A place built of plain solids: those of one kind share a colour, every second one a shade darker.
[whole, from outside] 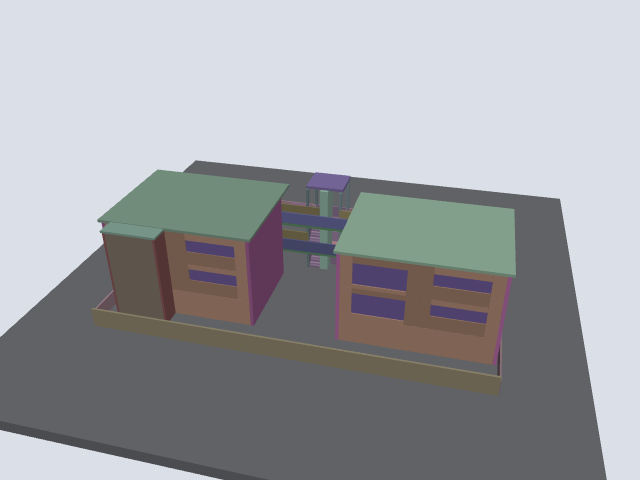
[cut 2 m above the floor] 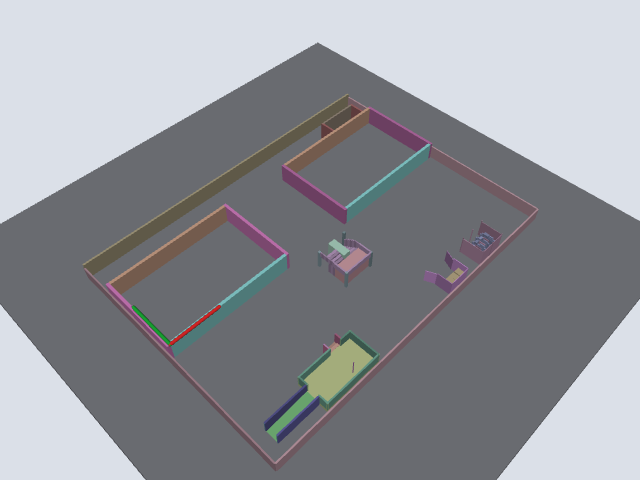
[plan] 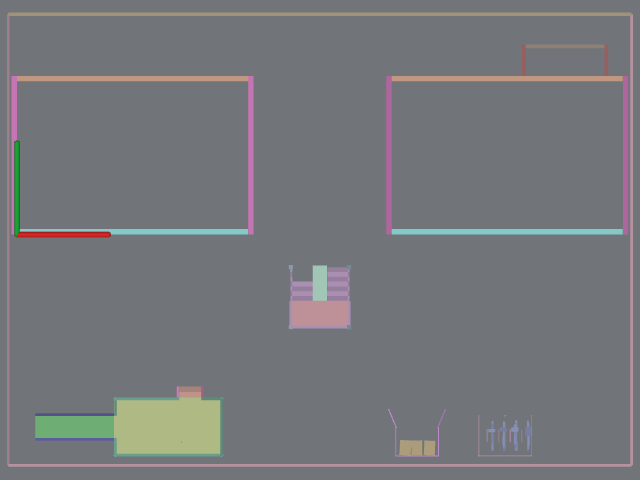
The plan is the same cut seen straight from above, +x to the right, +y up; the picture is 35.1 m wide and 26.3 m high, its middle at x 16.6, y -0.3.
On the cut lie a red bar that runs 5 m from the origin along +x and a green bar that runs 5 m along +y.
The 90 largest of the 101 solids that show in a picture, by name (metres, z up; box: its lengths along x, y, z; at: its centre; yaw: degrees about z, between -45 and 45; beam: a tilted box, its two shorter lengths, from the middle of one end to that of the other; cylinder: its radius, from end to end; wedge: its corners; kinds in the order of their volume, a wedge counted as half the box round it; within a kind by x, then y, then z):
{
 "gable_1": {"box": [0.3, 8.69, 8.59], "at": [-0.15, 4.35, 4.25]},
 "gable_2": {"box": [0.3, 8.69, 8.59], "at": [12.81, 4.35, 4.25]},
 "gable_3": {"box": [0.3, 8.69, 8.59], "at": [20.38, 4.35, 4.25]},
 "gable_4": {"box": [0.3, 8.69, 8.59], "at": [33.34, 4.35, 4.25]},
 "roof_1": {"box": [13.66, 10.88, 0.25], "at": [6.33, 3.45, 8.67]},
 "roof_2": {"box": [13.66, 10.88, 0.25], "at": [26.86, 3.45, 8.67]},
 "back_1": {"box": [1.0, 0.3, 2.85], "at": [0.5, 8.54, 4.02]},
 "back_2": {"box": [1.0, 0.3, 3.1], "at": [0.5, 8.54, 6.99]},
 "back_3": {"box": [4.33, 0.3, 1.25], "at": [3.17, 8.54, 3.22]},
 "back_4": {"box": [4.33, 0.3, 0.5], "at": [3.17, 8.54, 5.2]},
 "back_5": {"box": [4.33, 0.3, 1.25], "at": [3.17, 8.54, 6.07]},
 "back_6": {"box": [4.33, 0.3, 0.75], "at": [3.17, 8.54, 8.17]},
 "back_7": {"box": [12.66, 0.3, 2.65], "at": [6.33, 8.54, 1.27]},
 "back_8": {"box": [2.0, 0.3, 2.85], "at": [6.33, 8.54, 4.02]},
 "back_9": {"box": [2.0, 0.3, 3.1], "at": [6.33, 8.54, 6.99]},
 "back_10": {"box": [4.33, 0.3, 0.36], "at": [9.5, 8.54, 2.78]},
 "back_11": {"box": [4.33, 0.3, 0.5], "at": [9.5, 8.54, 5.2]},
 "back_12": {"box": [4.33, 0.3, 0.36], "at": [9.5, 8.54, 5.62]},
 "back_13": {"box": [4.33, 0.3, 0.75], "at": [9.5, 8.54, 8.17]},
 "back_14": {"box": [1.0, 0.3, 2.85], "at": [12.16, 8.54, 4.02]},
 "back_15": {"box": [1.0, 0.3, 3.1], "at": [12.16, 8.54, 6.99]},
 "back_16": {"box": [1.0, 0.3, 2.85], "at": [21.03, 8.54, 4.02]},
 "back_17": {"box": [1.0, 0.3, 3.1], "at": [21.03, 8.54, 6.99]},
 "back_18": {"box": [4.33, 0.3, 1.25], "at": [23.7, 8.54, 3.22]},
 "back_19": {"box": [4.33, 0.3, 0.5], "at": [23.7, 8.54, 5.2]},
 "back_20": {"box": [4.33, 0.3, 1.25], "at": [23.7, 8.54, 6.07]},
 "back_21": {"box": [4.33, 0.3, 0.75], "at": [23.7, 8.54, 8.17]},
 "back_22": {"box": [12.66, 0.3, 2.65], "at": [26.86, 8.54, 1.27]},
 "back_23": {"box": [2.0, 0.3, 2.85], "at": [26.86, 8.54, 4.02]},
 "back_24": {"box": [2.0, 0.3, 3.1], "at": [26.86, 8.54, 6.99]},
 "face_1": {"box": [12.66, 0.3, 2.65], "at": [6.33, 0.15, 1.27]},
 "face_2": {"box": [12.66, 0.3, 2.65], "at": [26.86, 0.15, 1.27]},
 "site_fence_1": {"box": [0.15, 24.72, 1.45], "at": [-0.48, -0.29, 0.68]},
 "site_fence_2": {"box": [34.15, 0.15, 1.45], "at": [16.6, -12.64, 0.68]},
 "site_fence_3": {"box": [0.15, 24.72, 1.45], "at": [33.67, -0.29, 0.68]},
 "spine_1": {"box": [0.79, 1.94, 8.59], "at": [16.6, -2.66, 4.25]},
 "site_backwall_1": {"box": [34.15, 0.2, 1.85], "at": [16.6, 12.07, 0.88]},
 "bay_back_1": {"box": [4.73, 0.21, 8.59], "at": [30.03, 10.31, 4.25]},
 "deck_guard_1": {"box": [15.08, 0.15, 1.15], "at": [7.54, -1.72, 6.22]},
 "deck_guard_2": {"box": [16.21, 0.15, 1.15], "at": [25.09, -1.72, 6.22]},
 "deck_guard_3": {"box": [15.08, 0.15, 1.15], "at": [25.66, -1.72, 3.37]},
 "green_1": {"box": [5.96, 3.24, 0.41], "at": [8.3, -10.54, 0.16]},
 "bay_side_1": {"box": [0.21, 1.72, 8.59], "at": [27.77, 9.55, 4.25]},
 "bay_side_2": {"box": [0.21, 1.72, 8.59], "at": [32.29, 9.55, 4.25]},
 "half_1": {"box": [3.04, 1.37, 1.47], "at": [16.6, -4.32, 0.69]},
 "glazing_1": {"box": [4.33, 0.13, 1.1], "at": [3.17, 8.54, 4.4]},
 "glazing_2": {"box": [4.33, 0.1, 1.1], "at": [3.17, 8.54, 7.24]},
 "glazing_3": {"box": [4.33, 0.13, 1.99], "at": [9.5, 8.54, 3.95]},
 "glazing_4": {"box": [4.33, 0.12, 1.99], "at": [9.5, 8.54, 6.8]},
 "glazing_5": {"box": [4.33, 0.15, 1.1], "at": [23.7, 8.54, 4.4]},
 "glazing_6": {"box": [4.33, 0.17, 1.1], "at": [23.7, 8.54, 7.24]},
 "piece_1": {"box": [0.15, 1.52, 1.1], "at": [15.0, -4.39, 1.97]},
 "piece_2": {"box": [1.13, 0.27, 1.65], "at": [15.64, -3.5, 0.78]},
 "piece_3": {"box": [1.13, 0.27, 1.83], "at": [15.64, -3.24, 0.86]},
 "piece_4": {"box": [1.13, 0.27, 2.01], "at": [15.64, -2.98, 0.95]},
 "piece_5": {"box": [3.34, 0.15, 1.1], "at": [16.6, -5.08, 1.97]},
 "piece_6": {"box": [3.34, 0.15, 1.1], "at": [16.6, -5.08, 4.82]},
 "piece_7": {"box": [1.13, 0.27, 1.3], "at": [17.55, -3.5, 0.6]},
 "piece_8": {"box": [1.13, 0.27, 1.12], "at": [17.55, -3.24, 0.51]},
 "piece_9": {"box": [1.13, 0.27, 0.94], "at": [17.55, -2.98, 0.42]},
 "piece_10": {"box": [1.13, 0.27, 0.76], "at": [17.55, -2.71, 0.33]},
 "piece_11": {"box": [1.13, 0.27, 0.58], "at": [17.55, -2.45, 0.24]},
 "piece_12": {"box": [0.15, 1.52, 1.1], "at": [18.19, -4.39, 1.97]},
 "troof_1": {"box": [3.54, 3.26, 0.25], "at": [16.6, -3.62, 8.68]},
 "deck_bridge_back_1": {"box": [7.87, 0.15, 1.15], "at": [16.6, -0.07, 3.37]},
 "deck_bridge_back_2": {"box": [7.87, 0.15, 1.15], "at": [16.6, -0.07, 6.22]},
 "green_rail_whole_1": {"box": [0.15, 1.02, 1.05], "at": [5.39, -11.65, 0.84]},
 "green_rail_whole_2": {"box": [0.15, 1.02, 1.05], "at": [5.39, -9.43, 0.84]},
 "green_rail_whole_3": {"box": [3.57, 0.15, 1.05], "at": [7.1, -9.0, 0.84]},
 "green_rail_whole_4": {"box": [5.96, 0.15, 1.05], "at": [8.3, -12.09, 0.84]},
 "green_rail_whole_5": {"box": [1.19, 0.15, 1.05], "at": [10.68, -9.0, 0.84]},
 "green_rail_whole_6": {"box": [0.15, 3.24, 1.05], "at": [11.2, -10.54, 0.84]},
 "post_1": {"box": [0.24, 0.24, 8.59], "at": [15.0, -5.08, 4.25]},
 "post_2": {"box": [0.24, 0.24, 8.59], "at": [15.0, -1.79, 4.25]},
 "post_3": {"box": [0.24, 0.24, 8.59], "at": [18.19, -5.08, 4.25]},
 "post_4": {"box": [0.24, 0.24, 8.59], "at": [18.19, -1.79, 4.25]},
 "bay_roof_1": {"box": [4.93, 1.87, 0.2], "at": [30.03, 9.58, 8.64]},
 "ramp_rail_whole_1": {"box": [4.32, 0.15, 1.41], "at": [3.16, -11.22, 0.66]},
 "ramp_rail_whole_2": {"box": [4.32, 0.15, 1.41], "at": [3.16, -9.87, 0.66]},
 "binstore_bin_1": {"box": [0.62, 0.83, 1.1], "at": [21.28, -11.68, 0.5], "yaw": -3.3},
 "binstore_bin_2": {"box": [0.6, 0.81, 1.08], "at": [21.91, -11.69, 0.49], "yaw": 0.8},
 "binstore_bin_3": {"box": [0.6, 0.8, 1.06], "at": [22.6, -11.69, 0.48], "yaw": -1.8},
 "green_ramp_1": {"wedge": [[1.0, -11.14, -0.05], [1.0, -11.14, 0.0], [1.0, -9.94, -0.05], [1.0, -9.94, 0.0], [5.32, -11.14, -0.05], [5.32, -11.14, 0.36], [5.32, -9.94, -0.05], [5.32, -9.94, 0.36]]},
 "bike_shelter_1": {"box": [0.05, 2.13, 1.89], "at": [25.3, -11.03, 0.9]},
 "bike_shelter_2": {"box": [2.81, 0.05, 1.89], "at": [26.74, -12.13, 0.9]},
 "bike_shelter_3": {"box": [0.05, 2.13, 1.89], "at": [28.18, -11.03, 0.9]},
 "binstore_1": {"box": [0.07, 1.6, 1.58], "at": [20.74, -11.36, 0.74]},
 "binstore_2": {"box": [2.4, 0.06, 1.54], "at": [21.92, -12.13, 0.72]},
 "binstore_3": {"box": [0.07, 1.6, 1.58], "at": [23.09, -11.36, 0.74]},
 "bike_shelter_bike_1": {"box": [0.39, 0.5, 0.97], "at": [28.04, -10.81, 0.44]}
}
